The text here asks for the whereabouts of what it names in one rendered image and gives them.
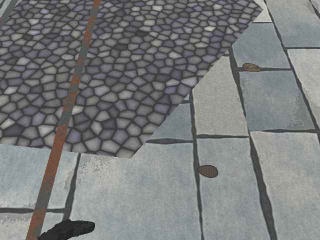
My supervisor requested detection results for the robot left hand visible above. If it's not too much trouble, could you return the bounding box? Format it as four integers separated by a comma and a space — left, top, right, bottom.
37, 219, 95, 240

